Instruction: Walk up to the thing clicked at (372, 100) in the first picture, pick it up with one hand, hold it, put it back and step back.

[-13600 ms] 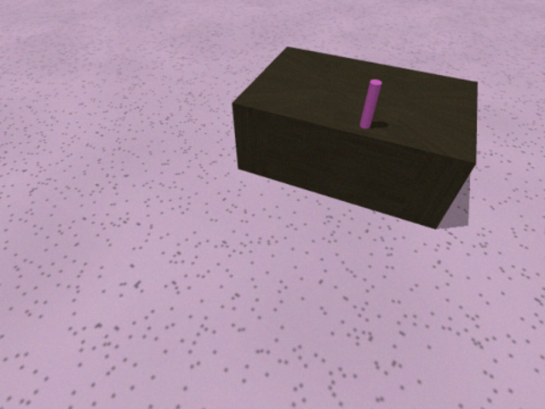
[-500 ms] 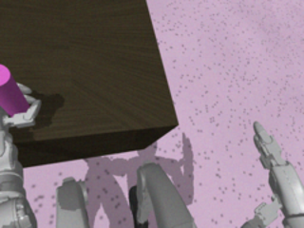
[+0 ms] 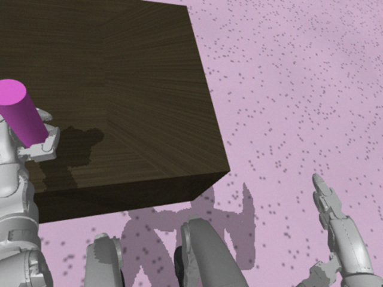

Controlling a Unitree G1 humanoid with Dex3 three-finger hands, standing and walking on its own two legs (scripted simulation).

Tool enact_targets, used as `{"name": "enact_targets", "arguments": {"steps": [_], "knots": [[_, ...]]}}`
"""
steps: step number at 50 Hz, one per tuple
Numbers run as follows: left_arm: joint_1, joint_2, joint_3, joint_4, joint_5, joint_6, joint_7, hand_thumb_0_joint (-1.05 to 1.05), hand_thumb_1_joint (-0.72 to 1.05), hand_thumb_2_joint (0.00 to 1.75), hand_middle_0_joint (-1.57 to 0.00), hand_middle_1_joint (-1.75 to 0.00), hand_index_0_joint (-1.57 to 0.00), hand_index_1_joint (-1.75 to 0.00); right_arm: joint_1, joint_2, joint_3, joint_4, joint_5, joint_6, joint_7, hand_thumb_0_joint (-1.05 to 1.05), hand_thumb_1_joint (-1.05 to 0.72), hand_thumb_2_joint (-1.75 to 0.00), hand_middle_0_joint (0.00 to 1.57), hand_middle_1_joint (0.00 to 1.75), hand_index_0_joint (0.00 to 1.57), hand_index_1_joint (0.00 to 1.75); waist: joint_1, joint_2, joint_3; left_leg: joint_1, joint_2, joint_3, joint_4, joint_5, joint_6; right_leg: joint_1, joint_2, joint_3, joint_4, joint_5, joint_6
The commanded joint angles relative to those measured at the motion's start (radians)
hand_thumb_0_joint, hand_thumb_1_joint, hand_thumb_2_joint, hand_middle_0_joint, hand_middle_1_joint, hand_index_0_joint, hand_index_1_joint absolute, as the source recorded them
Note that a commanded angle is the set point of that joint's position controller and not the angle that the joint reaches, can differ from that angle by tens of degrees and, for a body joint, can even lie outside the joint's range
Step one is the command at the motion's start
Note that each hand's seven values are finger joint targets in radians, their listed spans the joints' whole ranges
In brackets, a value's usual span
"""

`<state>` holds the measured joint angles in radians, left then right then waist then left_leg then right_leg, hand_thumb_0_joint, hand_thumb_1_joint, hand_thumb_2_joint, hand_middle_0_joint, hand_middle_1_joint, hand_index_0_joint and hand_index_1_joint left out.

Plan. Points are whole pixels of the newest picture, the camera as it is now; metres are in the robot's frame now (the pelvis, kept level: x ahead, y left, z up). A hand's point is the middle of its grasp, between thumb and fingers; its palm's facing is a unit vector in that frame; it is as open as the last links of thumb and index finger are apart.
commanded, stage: settle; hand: left
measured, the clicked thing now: (29, 127) +0.46 +0.22 +0.00
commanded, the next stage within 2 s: lift in 0.46 s
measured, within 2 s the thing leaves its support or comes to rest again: neither
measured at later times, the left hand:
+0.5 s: hand (39, 121) +0.47 +0.21 -0.01, palm faces +0.15 -0.99 -0.01, open 6.2 cm
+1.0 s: hand (37, 121) +0.45 +0.20 +0.04, palm faces +0.14 -0.99 -0.01, open 6.2 cm
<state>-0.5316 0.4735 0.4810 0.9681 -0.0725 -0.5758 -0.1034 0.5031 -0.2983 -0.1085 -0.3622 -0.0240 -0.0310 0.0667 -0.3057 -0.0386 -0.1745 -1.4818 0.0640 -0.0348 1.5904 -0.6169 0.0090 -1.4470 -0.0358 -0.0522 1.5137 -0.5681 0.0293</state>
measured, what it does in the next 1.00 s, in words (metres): rises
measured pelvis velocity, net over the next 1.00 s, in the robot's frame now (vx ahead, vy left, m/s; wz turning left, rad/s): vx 0.02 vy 0.00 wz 0.02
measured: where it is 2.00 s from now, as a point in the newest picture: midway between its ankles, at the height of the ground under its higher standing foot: outside the picture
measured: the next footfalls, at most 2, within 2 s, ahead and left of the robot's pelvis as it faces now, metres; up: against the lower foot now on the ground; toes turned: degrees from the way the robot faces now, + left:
none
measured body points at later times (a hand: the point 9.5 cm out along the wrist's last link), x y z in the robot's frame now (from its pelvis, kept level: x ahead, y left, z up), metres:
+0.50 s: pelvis +0.01 +0.00 +0.02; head +0.17 +0.06 +0.44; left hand +0.46 +0.26 +0.00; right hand +0.18 -0.26 +0.09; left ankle +0.05 +0.11 -0.55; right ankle +0.07 -0.14 -0.55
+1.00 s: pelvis +0.02 +0.00 +0.06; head +0.16 +0.05 +0.48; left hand +0.43 +0.25 +0.04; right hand +0.19 -0.27 +0.11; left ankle +0.05 +0.11 -0.55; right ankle +0.07 -0.14 -0.55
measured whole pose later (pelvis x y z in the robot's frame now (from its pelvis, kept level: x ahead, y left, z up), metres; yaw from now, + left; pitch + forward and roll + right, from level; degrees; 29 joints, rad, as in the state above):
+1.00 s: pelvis +0.02 +0.00 +0.06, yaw +1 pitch +24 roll -3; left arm -0.42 0.36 0.39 0.82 -0.09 -0.52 -0.09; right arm 0.48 -0.28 -0.10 -0.22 -0.03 0.01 0.03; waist -0.23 -0.04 -0.15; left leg -1.21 0.06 -0.02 1.36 -0.58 0.00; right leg -1.19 -0.03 -0.05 1.30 -0.53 0.02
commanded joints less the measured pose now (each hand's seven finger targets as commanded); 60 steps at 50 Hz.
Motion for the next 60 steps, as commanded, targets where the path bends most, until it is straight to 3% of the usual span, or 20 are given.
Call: {"name": "enact_targets", "arguments": {"steps": [1,11,14,15,16,17,18,20,22,25,30,33,35,41,43,46,51,54,57,60], "knots": [[-0.361,0.199,0.015,-0.228,-0.031,-0.098,-0.005,0.00,0.47,1.39,-1.48,-1.53,-1.48,-1.54,0.051,-0.179,-0.144,-0.177,0.010,-0.052,-0.029,0.00,0.56,-0.04,0.05,0.05,0.05,0.05,0.026,0.280,-0.534,0.482,-0.048,-0.033,-0.255,0.287,-0.008,0.273,0.056,0.011,-0.176,0.244,-0.058],[-0.440,0.258,0.010,-0.318,-0.020,-0.114,0.005,0.00,0.49,1.42,-1.45,-1.52,-1.45,-1.53,0.063,-0.167,-0.125,-0.129,0.000,-0.033,-0.039,0.00,0.57,-0.05,0.05,0.05,0.05,0.05,0.040,0.323,-0.561,0.558,-0.050,-0.021,-0.279,0.311,-0.013,0.320,0.052,0.029,-0.216,0.261,-0.056],[-0.386,0.185,-0.019,-0.221,-0.031,-0.096,-0.001,0.00,0.50,1.42,-1.44,-1.51,-1.45,-1.53,0.023,-0.163,-0.116,-0.126,0.000,-0.032,-0.037,0.00,0.57,-0.05,0.05,0.05,0.05,0.05,0.039,0.308,-0.528,0.564,-0.048,-0.028,-0.292,0.338,-0.013,0.303,0.056,0.014,-0.223,0.271,-0.058],[-0.458,0.280,0.037,-0.330,-0.032,-0.113,0.006,0.00,0.51,1.42,-1.45,-1.51,-1.45,-1.53,0.036,-0.180,-0.129,-0.118,-0.002,-0.031,-0.040,0.00,0.57,-0.05,0.05,0.05,0.05,0.05,0.052,0.336,-0.571,0.592,-0.046,-0.029,-0.291,0.360,-0.017,0.316,0.056,0.014,-0.217,0.284,-0.060],[-0.446,0.298,0.039,-0.324,-0.022,-0.111,0.008,0.00,0.51,1.42,-1.45,-1.51,-1.45,-1.53,0.049,-0.172,-0.118,-0.098,-0.005,-0.025,-0.039,0.00,0.57,-0.05,0.05,0.05,0.05,0.05,0.060,0.350,-0.576,0.609,-0.046,-0.029,-0.292,0.384,-0.020,0.323,0.055,0.014,-0.213,0.296,-0.061],[-0.411,0.221,-0.009,-0.290,-0.025,-0.104,-0.002,0.00,0.49,1.42,-1.44,-1.51,-1.45,-1.52,0.055,-0.151,-0.102,-0.104,-0.007,-0.024,-0.035,0.00,0.57,-0.05,0.05,0.05,0.05,0.05,0.046,0.337,-0.570,0.608,-0.046,-0.026,-0.283,0.405,-0.017,0.327,0.056,0.017,-0.217,0.316,-0.060],[-0.439,0.241,0.014,-0.318,-0.033,-0.108,-0.003,0.00,0.47,1.43,-1.44,-1.52,-1.45,-1.53,0.039,-0.153,-0.103,-0.101,-0.006,-0.027,-0.035,0.00,0.57,-0.05,0.05,0.05,0.05,0.05,0.053,0.350,-0.569,0.608,-0.048,-0.025,-0.284,0.417,-0.017,0.331,0.054,0.017,-0.217,0.327,-0.060],[-0.404,0.172,-0.018,-0.231,-0.037,-0.093,-0.006,0.00,0.48,1.43,-1.45,-1.52,-1.46,-1.53,0.048,-0.146,-0.096,-0.076,-0.005,-0.024,-0.034,0.00,0.57,-0.05,0.05,0.05,0.05,0.05,0.041,0.315,-0.513,0.593,-0.041,-0.035,-0.299,0.413,-0.019,0.304,0.059,0.005,-0.223,0.309,-0.061],[-0.414,0.257,0.027,-0.243,-0.026,-0.093,-0.003,0.00,0.46,1.43,-1.45,-1.52,-1.45,-1.53,0.022,-0.166,-0.105,-0.075,-0.007,-0.022,-0.035,0.00,0.57,-0.04,0.05,0.05,0.05,0.05,0.062,0.322,-0.528,0.593,-0.042,-0.035,-0.308,0.398,-0.019,0.319,0.058,0.006,-0.229,0.298,-0.061],[-0.431,0.201,-0.006,-0.260,-0.030,-0.094,-0.013,0.00,0.48,1.42,-1.44,-1.51,-1.45,-1.52,0.036,-0.147,-0.088,-0.083,-0.012,-0.019,-0.031,0.00,0.58,-0.04,0.05,0.05,0.05,0.05,0.049,0.331,-0.570,0.636,-0.038,-0.038,-0.305,0.444,-0.022,0.326,0.058,0.003,-0.230,0.324,-0.062],[-0.451,0.219,0.002,-0.256,-0.031,-0.088,-0.007,0.00,0.51,1.37,-1.42,-1.50,-1.44,-1.50,0.017,-0.149,-0.092,-0.079,-0.008,-0.023,-0.037,0.00,0.56,-0.05,0.05,0.05,0.05,0.05,0.047,0.287,-0.560,0.565,-0.047,-0.022,-0.313,0.329,-0.005,0.379,0.052,0.032,-0.268,0.279,-0.054],[-0.393,0.209,-0.005,-0.232,-0.020,-0.080,0.001,0.00,0.49,1.36,-1.40,-1.49,-1.43,-1.48,0.005,-0.187,-0.129,-0.125,-0.005,-0.017,-0.046,0.00,0.57,-0.04,0.05,0.05,0.05,0.05,0.058,0.265,-0.562,0.606,-0.046,-0.029,-0.348,0.321,-0.015,0.397,0.056,0.015,-0.278,0.267,-0.058],[-0.410,0.221,0.009,-0.307,-0.031,-0.085,0.004,0.00,0.52,1.36,-1.40,-1.49,-1.42,-1.48,0.026,-0.174,-0.123,-0.116,0.000,-0.014,-0.047,0.00,0.56,-0.05,0.05,0.05,0.05,0.05,0.068,0.270,-0.584,0.608,-0.050,-0.021,-0.347,0.340,-0.014,0.441,0.053,0.025,-0.285,0.295,-0.054],[-0.350,0.167,-0.032,-0.369,-0.043,-0.068,-0.001,0.00,0.50,1.34,-1.39,-1.47,-1.41,-1.46,0.046,-0.137,-0.098,-0.054,0.000,-0.009,-0.051,0.00,0.56,-0.05,0.05,0.05,0.05,0.05,0.088,0.291,-0.531,0.662,-0.048,-0.015,-0.376,0.406,-0.017,0.451,0.054,0.021,-0.313,0.336,-0.053],[-0.329,0.179,-0.025,-0.408,-0.046,-0.066,0.008,0.00,0.47,1.34,-1.38,-1.46,-1.40,-1.46,0.027,-0.160,-0.121,-0.056,0.001,-0.010,-0.056,0.00,0.56,-0.05,0.05,0.05,0.05,0.05,0.101,0.293,-0.536,0.693,-0.049,-0.014,-0.391,0.415,-0.019,0.474,0.053,0.023,-0.324,0.344,-0.054],[-0.288,0.123,-0.045,-0.452,-0.056,-0.058,0.025,0.00,0.47,1.35,-1.37,-1.46,-1.38,-1.46,0.033,-0.120,-0.090,-0.032,-0.002,-0.010,-0.051,0.00,0.57,-0.05,0.05,0.05,0.05,0.05,0.118,0.277,-0.500,0.686,-0.050,-0.010,-0.411,0.389,-0.017,0.500,0.050,0.025,-0.347,0.332,-0.050],[-0.221,0.095,-0.078,-0.546,-0.050,-0.034,0.037,0.00,0.48,1.34,-1.35,-1.44,-1.37,-1.44,0.038,-0.133,-0.110,-0.004,-0.003,0.005,-0.058,0.00,0.58,-0.04,0.05,0.05,0.05,0.05,0.146,0.287,-0.513,0.774,-0.045,-0.014,-0.456,0.452,-0.030,0.531,0.049,0.015,-0.368,0.365,-0.053],[-0.119,-0.026,-0.137,-0.507,-0.067,0.001,0.037,0.00,0.49,1.36,-1.37,-1.46,-1.39,-1.46,0.032,-0.108,-0.098,0.026,0.004,0.012,-0.059,0.00,0.58,-0.04,0.05,0.05,0.05,0.05,0.148,0.197,-0.418,0.730,-0.046,-0.009,-0.487,0.382,-0.022,0.563,0.050,0.017,-0.410,0.336,-0.046],[-0.157,0.020,-0.128,-0.637,-0.063,0.005,0.053,0.00,0.48,1.35,-1.37,-1.45,-1.39,-1.45,0.018,-0.098,-0.079,0.054,0.004,0.013,-0.067,0.00,0.58,-0.04,0.05,0.05,0.05,0.05,0.169,0.196,-0.420,0.736,-0.047,0.001,-0.509,0.365,-0.017,0.605,0.045,0.023,-0.433,0.345,-0.042],[-0.107,-0.032,-0.160,-0.643,-0.070,0.019,0.065,0.00,0.50,1.39,-1.39,-1.48,-1.41,-1.48,0.024,-0.089,-0.078,0.071,0.008,0.019,-0.072,0.00,0.59,-0.04,0.05,0.05,0.05,0.05,0.176,0.171,-0.390,0.754,-0.048,0.002,-0.541,0.362,-0.022,0.628,0.044,0.017,-0.449,0.341,-0.042]]}}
